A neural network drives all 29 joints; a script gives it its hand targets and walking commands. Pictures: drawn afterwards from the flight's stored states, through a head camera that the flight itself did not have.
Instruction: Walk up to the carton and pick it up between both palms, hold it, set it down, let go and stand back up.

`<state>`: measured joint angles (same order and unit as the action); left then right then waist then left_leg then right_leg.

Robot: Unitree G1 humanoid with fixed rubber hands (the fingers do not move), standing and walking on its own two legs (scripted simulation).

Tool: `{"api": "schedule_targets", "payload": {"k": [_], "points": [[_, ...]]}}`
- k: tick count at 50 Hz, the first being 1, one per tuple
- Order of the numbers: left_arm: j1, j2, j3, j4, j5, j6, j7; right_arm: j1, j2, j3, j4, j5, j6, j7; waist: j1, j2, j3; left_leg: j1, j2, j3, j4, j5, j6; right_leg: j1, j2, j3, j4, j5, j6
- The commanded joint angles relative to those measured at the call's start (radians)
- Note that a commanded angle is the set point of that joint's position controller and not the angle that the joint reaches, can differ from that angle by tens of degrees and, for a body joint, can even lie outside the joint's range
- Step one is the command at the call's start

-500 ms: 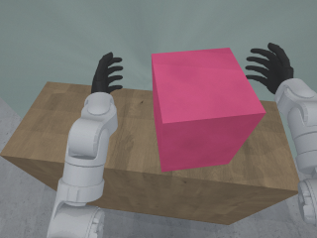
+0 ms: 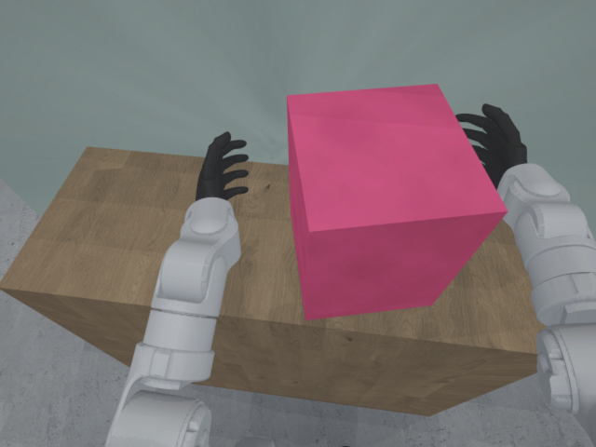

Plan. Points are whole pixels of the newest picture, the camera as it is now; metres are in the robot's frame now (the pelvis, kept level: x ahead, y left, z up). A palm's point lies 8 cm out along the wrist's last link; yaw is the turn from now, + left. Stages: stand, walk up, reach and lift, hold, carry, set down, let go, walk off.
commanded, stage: reach and lift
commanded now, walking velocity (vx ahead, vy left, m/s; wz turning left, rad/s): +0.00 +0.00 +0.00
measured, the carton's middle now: (366, 210) +0.42 -0.03 +0.05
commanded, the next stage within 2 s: none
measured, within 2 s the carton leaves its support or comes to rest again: neither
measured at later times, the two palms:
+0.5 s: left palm (224, 212) +0.37 +0.16 +0.09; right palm (484, 185) +0.44 -0.18 +0.09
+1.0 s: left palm (253, 206) +0.38 +0.12 +0.09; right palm (482, 190) +0.44 -0.18 +0.08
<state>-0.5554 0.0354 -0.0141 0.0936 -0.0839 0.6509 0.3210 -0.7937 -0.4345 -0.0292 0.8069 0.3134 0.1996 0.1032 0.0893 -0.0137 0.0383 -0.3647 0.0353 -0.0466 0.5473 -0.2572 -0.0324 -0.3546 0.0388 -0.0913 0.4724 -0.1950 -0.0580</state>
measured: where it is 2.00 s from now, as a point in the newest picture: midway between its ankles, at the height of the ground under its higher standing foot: outside the picture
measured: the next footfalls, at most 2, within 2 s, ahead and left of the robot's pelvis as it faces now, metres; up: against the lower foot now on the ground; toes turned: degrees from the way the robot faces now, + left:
none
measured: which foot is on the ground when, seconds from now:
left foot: down 0.00-1.00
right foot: down 0.00-1.00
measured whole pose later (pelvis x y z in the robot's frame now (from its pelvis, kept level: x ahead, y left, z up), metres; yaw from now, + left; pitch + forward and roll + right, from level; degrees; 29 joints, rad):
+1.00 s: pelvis +0.01 +0.00 +0.00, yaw +0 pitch +6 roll -1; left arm -0.57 -0.11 -0.01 0.43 -0.01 0.26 0.33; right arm -0.78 -0.33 -0.03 1.05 0.25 -0.02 0.04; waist 0.10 -0.01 -0.01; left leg -0.38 0.05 -0.05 0.55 -0.26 -0.03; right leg -0.37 0.05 -0.09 0.47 -0.20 -0.06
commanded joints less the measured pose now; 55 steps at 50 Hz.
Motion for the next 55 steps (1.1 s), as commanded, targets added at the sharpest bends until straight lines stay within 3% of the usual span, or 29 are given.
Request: {"api": "schedule_targets", "payload": {"k": [1,4,8,9,12,14,15,17,20,23,24,27,30,32,34,36,39,41,43,45,49,55], "points": [[-0.437,0.017,0.108,-0.029,0.092,-0.134,-0.019,-0.411,-0.211,-0.092,-0.062,-0.034,-0.109,0.003,-0.002,0.032,-0.683,0.084,-0.011,0.037,-0.134,0.324,-0.029,0.291,0.026,0.096,-0.069,0.366,0.039],[-0.438,-0.004,0.095,-0.011,0.089,-0.191,-0.016,-0.435,-0.187,-0.094,-0.063,-0.037,-0.155,0.003,0.004,0.041,-0.718,0.055,-0.014,0.035,-0.119,0.345,-0.032,0.28,0.029,0.1,-0.061,0.394,0.033],[-0.418,-0.028,0.086,0.108,0.101,-0.242,-0.025,-0.428,-0.154,-0.075,0.018,-0.044,-0.198,0.001,0.014,0.029,-0.664,0.022,-0.013,0.04,-0.114,0.316,-0.027,0.252,0.026,0.1,-0.065,0.35,0.037],[-0.415,-0.035,0.075,0.065,0.103,-0.262,-0.022,-0.425,-0.163,-0.087,-0.009,-0.042,-0.216,0.002,0.007,0.039,-0.711,0.035,-0.013,0.039,-0.108,0.329,-0.031,0.252,0.029,0.097,-0.056,0.367,0.035],[-0.446,-0.025,0.067,0.121,0.089,-0.307,-0.019,-0.458,-0.154,-0.083,-0.001,-0.054,-0.24,-0.004,0.018,0.011,-0.718,0.007,-0.012,0.046,-0.106,0.303,-0.022,0.233,0.027,0.101,-0.059,0.332,0.037],[-0.469,-0.042,0.047,0.108,0.076,-0.329,-0.017,-0.475,-0.154,-0.096,0.011,-0.055,-0.256,-0.005,0.001,0.019,-0.74,0.028,-0.01,0.044,-0.099,0.327,-0.029,0.218,0.031,0.093,-0.058,0.343,0.033],[-0.484,-0.039,0.049,0.113,0.079,-0.346,-0.011,-0.486,-0.156,-0.101,0.013,-0.062,-0.264,-0.005,0.013,0.029,-0.76,0.027,-0.008,0.044,-0.094,0.33,-0.032,0.202,0.031,0.091,-0.057,0.339,0.029],[-0.463,-0.062,0.032,0.133,0.077,-0.353,-0.007,-0.469,-0.143,-0.089,0.037,-0.057,-0.265,-0.008,0.007,0.044,-0.741,0.051,-0.007,0.044,-0.093,0.339,-0.036,0.186,0.031,0.088,-0.067,0.321,0.025],[-0.483,-0.05,0.044,0.182,0.079,-0.369,-0.003,-0.487,-0.116,-0.052,0.048,-0.053,-0.26,-0.012,0.032,0.018,-0.704,0.019,-0.008,0.051,-0.094,0.299,-0.026,0.183,0.024,0.106,-0.067,0.295,0.027],[-0.488,-0.073,0.038,0.222,0.086,-0.38,0.001,-0.485,-0.107,-0.051,0.115,-0.052,-0.261,-0.014,0.022,0.029,-0.665,0.022,-0.009,0.05,-0.094,0.289,-0.032,0.164,0.021,0.1,-0.071,0.272,0.026],[-0.48,-0.067,0.047,0.231,0.092,-0.386,0.0,-0.483,-0.103,-0.032,0.115,-0.046,-0.261,-0.014,0.034,0.02,-0.651,0.017,-0.007,0.051,-0.097,0.278,-0.029,0.163,0.021,0.103,-0.07,0.266,0.028],[-0.497,-0.084,0.035,0.245,0.087,-0.409,0.003,-0.505,-0.072,-0.032,0.1,-0.055,-0.269,-0.019,0.031,0.01,-0.623,-0.002,-0.006,0.052,-0.099,0.246,-0.025,0.156,0.018,0.106,-0.071,0.231,0.028],[-0.521,-0.112,0.016,0.242,0.077,-0.429,0.006,-0.512,-0.055,-0.045,0.119,-0.067,-0.275,-0.023,0.013,0.019,-0.642,0.015,-0.004,0.048,-0.093,0.254,-0.028,0.129,0.017,0.103,-0.07,0.228,0.024],[-0.523,-0.121,0.019,0.259,0.079,-0.443,0.005,-0.513,-0.008,-0.02,0.099,-0.055,-0.275,-0.022,0.033,0.019,-0.662,-0.002,-0.005,0.052,-0.082,0.253,-0.023,0.126,0.01,0.112,-0.064,0.232,0.023],[-0.558,-0.115,0.032,0.242,0.094,-0.457,0.009,-0.552,-0.008,-0.033,0.075,-0.07,-0.284,-0.03,0.032,0.024,-0.673,-0.01,-0.002,0.053,-0.078,0.243,-0.023,0.118,0.011,0.112,-0.059,0.224,0.027],[-0.539,-0.136,0.027,0.234,0.1,-0.463,0.014,-0.534,0.0,-0.027,0.086,-0.066,-0.284,-0.03,0.035,0.023,-0.695,0.034,0.0,0.05,-0.072,0.285,-0.029,0.103,0.019,0.103,-0.065,0.237,0.024],[-0.522,-0.157,0.036,0.274,0.117,-0.458,0.008,-0.538,0.037,-0.015,0.099,-0.075,-0.277,-0.039,0.032,0.003,-0.625,0.013,0.0,0.049,-0.086,0.249,-0.018,0.109,0.012,0.112,-0.072,0.216,0.031],[-0.54,-0.156,0.054,0.258,0.126,-0.454,0.011,-0.56,0.054,-0.004,0.062,-0.074,-0.281,-0.046,0.048,-0.001,-0.639,-0.006,-0.003,0.056,-0.079,0.244,-0.014,0.124,0.004,0.12,-0.064,0.222,0.034],[-0.539,-0.175,0.057,0.253,0.139,-0.45,0.016,-0.554,0.064,-0.013,0.076,-0.081,-0.279,-0.054,0.039,-0.005,-0.635,0.01,0.002,0.051,-0.081,0.245,-0.014,0.118,0.009,0.115,-0.069,0.216,0.032],[-0.508,-0.17,0.069,0.275,0.149,-0.446,0.015,-0.541,0.084,0.012,0.063,-0.072,-0.277,-0.059,0.059,-0.014,-0.617,-0.01,-0.001,0.056,-0.08,0.249,-0.008,0.134,0.007,0.123,-0.066,0.232,0.036],[-0.524,-0.19,0.077,0.247,0.157,-0.446,0.017,-0.554,0.1,0.015,0.032,-0.065,-0.28,-0.08,0.058,-0.028,-0.638,-0.014,-0.006,0.063,-0.074,0.278,-0.007,0.17,0.004,0.128,-0.058,0.295,0.042],[-0.52,-0.197,0.071,0.253,0.156,-0.445,0.018,-0.541,0.12,0.027,0.032,-0.056,-0.267,-0.093,0.056,-0.033,-0.613,-0.004,-0.003,0.057,-0.068,0.275,-0.001,0.156,-0.002,0.132,-0.061,0.261,0.04]]}}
